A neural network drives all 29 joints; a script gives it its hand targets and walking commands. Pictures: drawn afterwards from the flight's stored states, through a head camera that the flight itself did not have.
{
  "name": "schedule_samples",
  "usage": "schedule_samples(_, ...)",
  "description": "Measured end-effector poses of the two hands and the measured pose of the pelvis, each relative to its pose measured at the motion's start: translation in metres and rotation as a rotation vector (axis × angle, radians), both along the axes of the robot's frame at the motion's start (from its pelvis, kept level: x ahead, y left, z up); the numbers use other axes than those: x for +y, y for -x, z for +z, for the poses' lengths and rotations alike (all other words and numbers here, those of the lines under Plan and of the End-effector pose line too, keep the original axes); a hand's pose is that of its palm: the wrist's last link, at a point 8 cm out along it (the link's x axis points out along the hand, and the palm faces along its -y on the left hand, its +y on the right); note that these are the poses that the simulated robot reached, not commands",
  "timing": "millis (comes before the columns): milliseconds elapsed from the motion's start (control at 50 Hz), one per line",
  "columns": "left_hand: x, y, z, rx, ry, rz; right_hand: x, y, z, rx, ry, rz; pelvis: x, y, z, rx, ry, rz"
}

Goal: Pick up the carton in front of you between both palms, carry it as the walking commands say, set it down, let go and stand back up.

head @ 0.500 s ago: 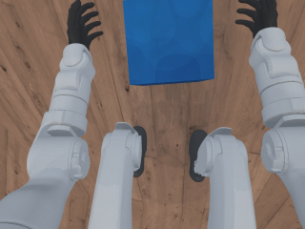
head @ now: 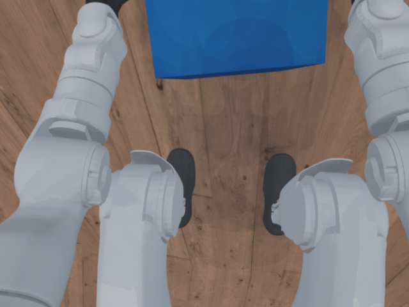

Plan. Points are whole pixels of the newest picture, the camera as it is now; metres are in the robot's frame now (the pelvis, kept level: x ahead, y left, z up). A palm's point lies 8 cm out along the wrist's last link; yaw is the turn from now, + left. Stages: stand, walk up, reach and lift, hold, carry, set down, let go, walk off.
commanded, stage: reach and lift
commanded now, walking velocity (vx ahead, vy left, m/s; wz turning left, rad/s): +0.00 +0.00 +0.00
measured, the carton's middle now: (231, 9) +0.53 +0.01 -0.24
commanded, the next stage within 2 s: none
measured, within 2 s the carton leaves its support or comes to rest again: leaves its support in 0.68 s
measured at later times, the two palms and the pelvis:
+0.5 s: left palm (122, 2) +0.53 +0.16 -0.16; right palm out of the picture +0.55 -0.14 -0.17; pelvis -0.01 +0.00 +0.01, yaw +0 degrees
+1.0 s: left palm out of the picture +0.50 +0.14 -0.02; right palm out of the picture +0.51 -0.16 -0.01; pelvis +0.00 +0.00 +0.05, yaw -2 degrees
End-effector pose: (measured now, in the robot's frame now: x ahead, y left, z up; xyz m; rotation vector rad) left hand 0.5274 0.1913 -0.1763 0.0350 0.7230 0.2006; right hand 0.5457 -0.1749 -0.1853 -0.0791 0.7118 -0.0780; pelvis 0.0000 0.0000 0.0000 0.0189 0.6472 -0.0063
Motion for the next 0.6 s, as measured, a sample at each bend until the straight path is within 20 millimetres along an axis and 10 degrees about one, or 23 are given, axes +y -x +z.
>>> schedule_samples(600, -0.032, -0.002, 0.013, 0.03, 0.034, -0.008, 0.032, -0.005, 0.02, 0.033, -0.015, 0.031, -0.002, 0.006, 0.001, -0.003, -0.007, -0.002)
